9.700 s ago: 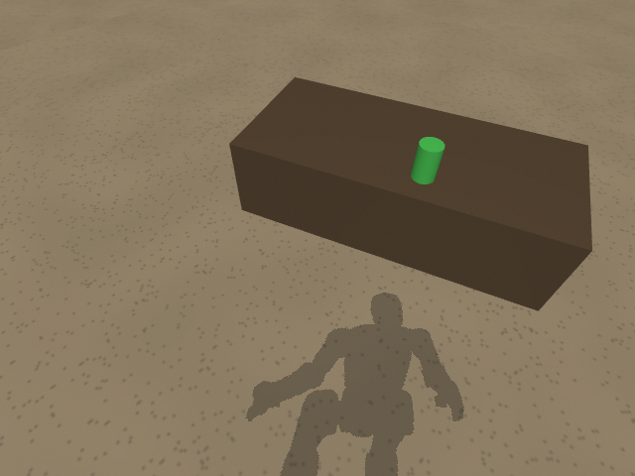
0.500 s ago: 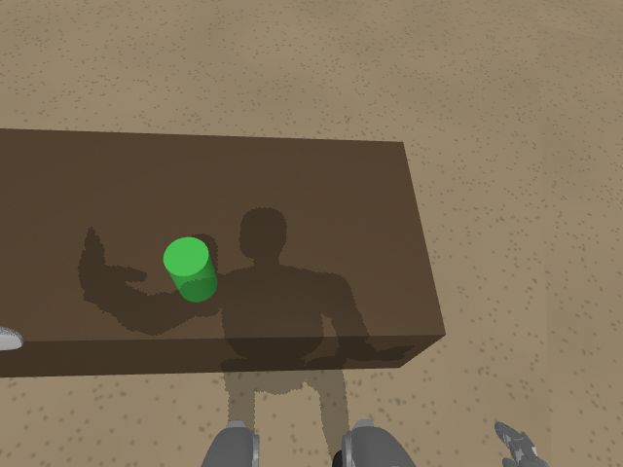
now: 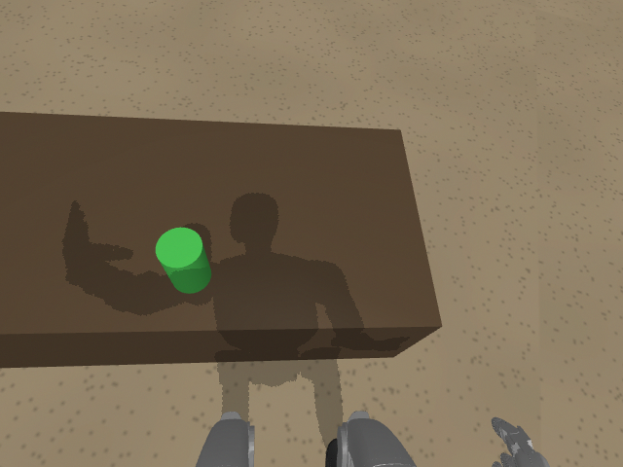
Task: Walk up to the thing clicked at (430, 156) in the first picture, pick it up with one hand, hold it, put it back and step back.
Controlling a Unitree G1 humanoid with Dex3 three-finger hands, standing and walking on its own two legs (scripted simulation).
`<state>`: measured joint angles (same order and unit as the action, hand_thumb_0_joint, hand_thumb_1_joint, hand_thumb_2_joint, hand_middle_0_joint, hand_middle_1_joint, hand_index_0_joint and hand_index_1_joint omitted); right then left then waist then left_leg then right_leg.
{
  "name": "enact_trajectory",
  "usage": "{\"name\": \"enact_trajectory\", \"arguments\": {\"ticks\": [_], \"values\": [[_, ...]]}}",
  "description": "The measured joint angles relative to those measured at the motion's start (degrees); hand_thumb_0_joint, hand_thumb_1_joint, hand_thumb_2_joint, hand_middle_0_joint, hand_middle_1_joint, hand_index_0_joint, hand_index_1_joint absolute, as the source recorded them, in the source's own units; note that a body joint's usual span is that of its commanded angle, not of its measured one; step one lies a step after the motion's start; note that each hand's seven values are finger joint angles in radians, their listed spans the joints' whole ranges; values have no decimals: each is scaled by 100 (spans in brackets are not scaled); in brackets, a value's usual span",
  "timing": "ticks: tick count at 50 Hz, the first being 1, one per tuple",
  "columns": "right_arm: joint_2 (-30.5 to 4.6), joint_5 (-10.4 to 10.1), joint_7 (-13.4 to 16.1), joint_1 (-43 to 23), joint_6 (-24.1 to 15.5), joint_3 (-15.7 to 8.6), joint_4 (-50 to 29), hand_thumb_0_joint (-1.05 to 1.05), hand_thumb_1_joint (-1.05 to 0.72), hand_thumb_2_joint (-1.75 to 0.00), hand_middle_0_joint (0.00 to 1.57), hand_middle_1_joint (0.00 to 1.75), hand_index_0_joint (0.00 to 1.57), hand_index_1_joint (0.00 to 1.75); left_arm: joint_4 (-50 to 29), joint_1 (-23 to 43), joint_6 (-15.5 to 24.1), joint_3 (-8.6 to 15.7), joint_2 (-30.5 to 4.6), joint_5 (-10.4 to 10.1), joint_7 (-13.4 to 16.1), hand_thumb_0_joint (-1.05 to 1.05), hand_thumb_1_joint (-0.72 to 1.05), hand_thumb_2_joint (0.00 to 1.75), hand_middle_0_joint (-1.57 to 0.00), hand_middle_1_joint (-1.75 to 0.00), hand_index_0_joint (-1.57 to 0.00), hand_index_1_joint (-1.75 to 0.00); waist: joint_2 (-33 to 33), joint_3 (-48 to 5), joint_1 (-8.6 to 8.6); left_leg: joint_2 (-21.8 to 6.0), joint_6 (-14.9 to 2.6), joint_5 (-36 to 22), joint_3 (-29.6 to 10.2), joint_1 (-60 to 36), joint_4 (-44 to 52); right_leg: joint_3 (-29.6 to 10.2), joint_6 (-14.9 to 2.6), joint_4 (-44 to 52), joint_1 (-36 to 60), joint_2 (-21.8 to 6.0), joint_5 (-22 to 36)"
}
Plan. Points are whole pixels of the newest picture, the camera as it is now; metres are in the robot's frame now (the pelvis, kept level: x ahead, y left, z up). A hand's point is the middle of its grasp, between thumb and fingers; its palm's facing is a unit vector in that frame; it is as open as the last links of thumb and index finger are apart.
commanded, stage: go down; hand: left
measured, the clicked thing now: (185, 262) +0.48 +0.22 -0.28
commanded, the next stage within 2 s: none
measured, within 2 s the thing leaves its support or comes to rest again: neither
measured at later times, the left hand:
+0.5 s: hand out of the picture +0.35 +0.41 +0.02, palm faces +0.25 -0.96 -0.11, open 17.1 cm
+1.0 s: hand out of the picture +0.36 +0.42 +0.01, palm faces +0.26 -0.96 -0.09, open 17.2 cm
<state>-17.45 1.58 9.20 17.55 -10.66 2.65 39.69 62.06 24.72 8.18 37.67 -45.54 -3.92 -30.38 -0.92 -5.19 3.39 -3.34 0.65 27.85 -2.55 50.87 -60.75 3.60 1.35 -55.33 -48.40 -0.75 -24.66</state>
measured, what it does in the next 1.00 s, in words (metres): stands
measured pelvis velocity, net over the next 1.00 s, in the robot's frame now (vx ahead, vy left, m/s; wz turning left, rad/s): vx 0.00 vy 0.01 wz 0.00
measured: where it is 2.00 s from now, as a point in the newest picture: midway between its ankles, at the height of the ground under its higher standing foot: outside the picture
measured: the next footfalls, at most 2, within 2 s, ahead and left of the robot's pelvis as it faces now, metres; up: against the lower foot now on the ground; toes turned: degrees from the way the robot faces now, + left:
none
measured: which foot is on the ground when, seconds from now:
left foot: down 0.00-1.00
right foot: down 0.00-1.00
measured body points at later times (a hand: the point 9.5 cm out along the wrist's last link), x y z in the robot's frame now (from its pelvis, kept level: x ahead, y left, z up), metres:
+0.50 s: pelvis +0.00 +0.00 -0.01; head +0.12 +0.05 +0.42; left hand +0.33 +0.46 +0.03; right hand +0.09 -0.28 -0.10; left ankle +0.01 +0.12 -0.67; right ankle +0.02 -0.14 -0.67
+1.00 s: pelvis +0.00 +0.01 -0.02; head +0.13 +0.06 +0.41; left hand +0.34 +0.47 +0.02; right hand +0.09 -0.27 -0.11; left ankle +0.01 +0.12 -0.67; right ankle +0.02 -0.14 -0.67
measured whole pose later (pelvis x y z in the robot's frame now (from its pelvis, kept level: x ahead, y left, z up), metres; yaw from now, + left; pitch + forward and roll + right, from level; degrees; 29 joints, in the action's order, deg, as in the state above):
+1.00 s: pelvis +0.00 +0.01 -0.02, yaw +0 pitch +22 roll -5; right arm -17.7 2.6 8.7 16.2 -10.1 4.5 38.3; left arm 65.1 30.3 11.6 42.2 -50.2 -5.3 -34.1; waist -1.4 -5.2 4.6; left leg -3.1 0.2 29.6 -3.7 59.2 -66.8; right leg 4.3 1.8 -60.4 -55.9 -0.9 -26.2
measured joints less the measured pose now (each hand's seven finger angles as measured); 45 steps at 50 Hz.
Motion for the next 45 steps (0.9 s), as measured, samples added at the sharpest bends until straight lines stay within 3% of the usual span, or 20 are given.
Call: {"name": "enact_trajectory", "arguments": {"ticks": [45], "values": [[-29, 92, -40, -106, 48, 177, -141, 0, -90, -90, 21, 30, 20, 30, 302, 532, 298, 415, -467, -116, -345, -1, -44, 6, -5, -1, -3, -3, -59, 2, 112, 17, -35, 158, -95, 737, -534, 60, 38, -436, -662, -8, -128]]}}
